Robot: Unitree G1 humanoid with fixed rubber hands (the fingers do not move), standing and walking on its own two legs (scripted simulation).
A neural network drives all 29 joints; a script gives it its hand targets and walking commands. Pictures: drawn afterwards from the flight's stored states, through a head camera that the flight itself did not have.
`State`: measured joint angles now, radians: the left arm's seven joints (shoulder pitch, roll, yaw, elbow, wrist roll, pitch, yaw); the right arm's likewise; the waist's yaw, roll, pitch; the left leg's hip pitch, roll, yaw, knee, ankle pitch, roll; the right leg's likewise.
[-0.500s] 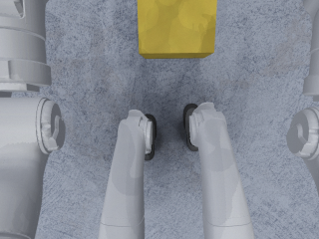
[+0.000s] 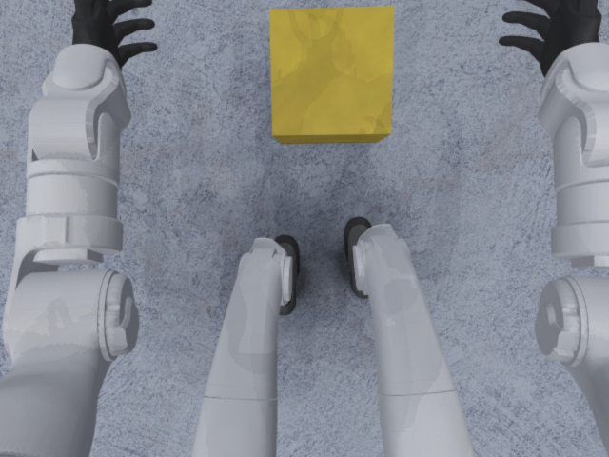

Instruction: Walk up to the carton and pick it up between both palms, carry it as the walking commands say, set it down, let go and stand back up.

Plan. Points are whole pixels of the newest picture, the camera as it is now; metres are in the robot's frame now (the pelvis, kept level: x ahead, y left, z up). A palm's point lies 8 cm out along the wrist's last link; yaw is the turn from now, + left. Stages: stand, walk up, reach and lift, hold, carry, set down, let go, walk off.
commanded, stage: let go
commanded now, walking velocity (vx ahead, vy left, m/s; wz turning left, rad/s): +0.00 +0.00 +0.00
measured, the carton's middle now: (330, 84) +0.57 -0.04 -0.55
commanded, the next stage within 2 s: stand in 1.20 s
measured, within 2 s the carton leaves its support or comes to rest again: neither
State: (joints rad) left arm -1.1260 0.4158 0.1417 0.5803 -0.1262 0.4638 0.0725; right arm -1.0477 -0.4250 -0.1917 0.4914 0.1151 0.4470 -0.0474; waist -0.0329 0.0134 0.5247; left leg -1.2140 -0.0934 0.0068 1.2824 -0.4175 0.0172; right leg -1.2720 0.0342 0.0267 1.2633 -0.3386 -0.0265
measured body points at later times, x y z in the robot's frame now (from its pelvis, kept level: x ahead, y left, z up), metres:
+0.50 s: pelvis +0.03 -0.01 +0.08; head +0.10 -0.03 +0.52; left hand +0.33 +0.20 +0.03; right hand +0.28 -0.25 +0.01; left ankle +0.10 +0.10 -0.60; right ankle +0.13 -0.10 -0.60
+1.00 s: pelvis +0.07 -0.02 +0.11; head +0.03 -0.01 +0.56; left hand +0.26 +0.21 +0.05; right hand +0.24 -0.25 +0.06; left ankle +0.10 +0.11 -0.60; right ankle +0.13 -0.10 -0.60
